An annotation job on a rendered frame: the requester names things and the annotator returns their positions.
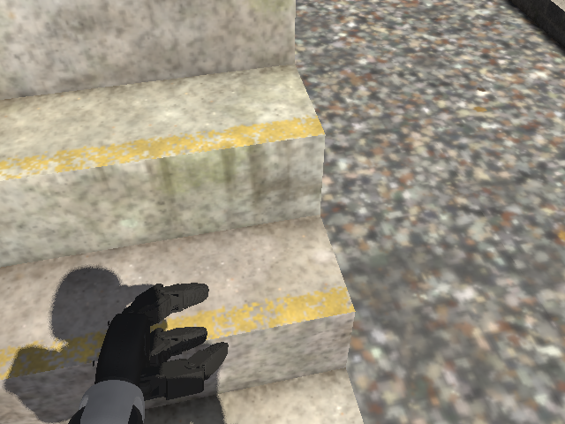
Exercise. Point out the left robot forearm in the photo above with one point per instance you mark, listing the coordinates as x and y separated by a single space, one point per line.
111 402

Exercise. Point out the robot left hand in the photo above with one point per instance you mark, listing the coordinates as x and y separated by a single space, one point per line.
131 353

